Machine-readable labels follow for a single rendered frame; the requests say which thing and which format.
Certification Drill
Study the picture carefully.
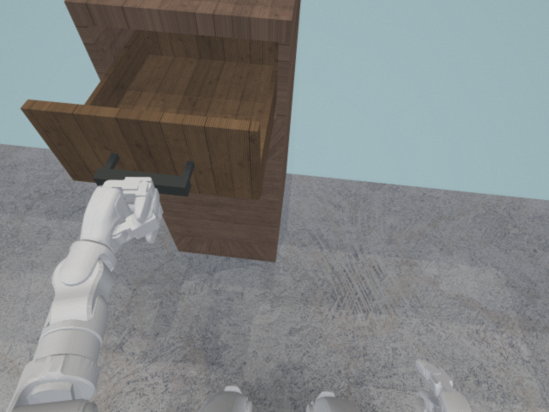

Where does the robot left hand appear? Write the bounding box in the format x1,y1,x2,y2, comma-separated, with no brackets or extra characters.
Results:
80,177,164,255

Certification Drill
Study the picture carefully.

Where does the cabinet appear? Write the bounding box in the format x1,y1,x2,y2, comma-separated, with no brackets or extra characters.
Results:
64,0,301,262

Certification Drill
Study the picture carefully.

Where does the left robot forearm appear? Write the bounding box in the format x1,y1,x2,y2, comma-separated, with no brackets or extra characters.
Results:
6,240,117,412

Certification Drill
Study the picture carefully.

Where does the robot right hand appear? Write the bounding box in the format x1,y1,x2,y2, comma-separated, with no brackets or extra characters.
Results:
414,359,472,412

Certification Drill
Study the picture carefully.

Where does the left robot shin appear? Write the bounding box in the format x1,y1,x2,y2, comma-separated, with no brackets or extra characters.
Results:
224,385,242,394

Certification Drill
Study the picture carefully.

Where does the drawer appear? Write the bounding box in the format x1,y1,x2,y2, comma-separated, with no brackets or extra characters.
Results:
21,30,279,200

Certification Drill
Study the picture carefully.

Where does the robot shin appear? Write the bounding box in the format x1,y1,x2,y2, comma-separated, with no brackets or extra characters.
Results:
224,385,242,394
316,391,335,400

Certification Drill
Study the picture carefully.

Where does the right robot shin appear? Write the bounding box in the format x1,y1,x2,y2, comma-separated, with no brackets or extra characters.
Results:
316,391,335,400

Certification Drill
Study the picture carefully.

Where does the handle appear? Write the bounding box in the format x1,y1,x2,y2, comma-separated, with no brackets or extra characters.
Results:
93,153,195,197

